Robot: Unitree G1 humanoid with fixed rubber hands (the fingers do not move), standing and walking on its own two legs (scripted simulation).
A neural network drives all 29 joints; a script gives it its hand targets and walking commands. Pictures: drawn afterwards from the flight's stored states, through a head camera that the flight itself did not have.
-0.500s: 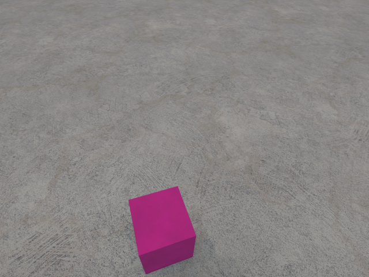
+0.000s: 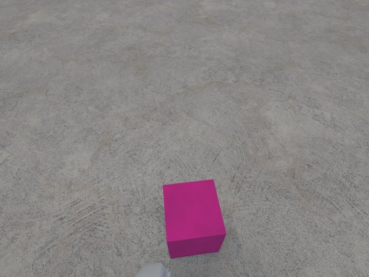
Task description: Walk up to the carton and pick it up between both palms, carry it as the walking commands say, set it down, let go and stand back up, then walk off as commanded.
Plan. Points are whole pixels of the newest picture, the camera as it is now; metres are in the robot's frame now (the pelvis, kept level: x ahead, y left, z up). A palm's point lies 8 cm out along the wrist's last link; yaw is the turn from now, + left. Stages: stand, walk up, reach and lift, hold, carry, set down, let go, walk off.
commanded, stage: walk off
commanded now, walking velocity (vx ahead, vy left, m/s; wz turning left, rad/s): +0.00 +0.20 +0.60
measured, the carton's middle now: (191, 219) +0.46 +0.00 -0.62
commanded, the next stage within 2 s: none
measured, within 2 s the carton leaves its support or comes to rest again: neither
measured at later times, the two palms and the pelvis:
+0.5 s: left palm out of the picture -0.02 +0.36 -0.11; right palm (234, 267) +0.17 -0.10 -0.16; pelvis +0.02 +0.10 +0.00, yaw +23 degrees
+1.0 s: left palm out of the picture -0.16 +0.46 -0.16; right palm (154, 252) +0.20 +0.10 -0.14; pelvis -0.02 +0.23 -0.01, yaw +40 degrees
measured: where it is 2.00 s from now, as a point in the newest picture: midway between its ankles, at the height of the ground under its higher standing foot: outside the picture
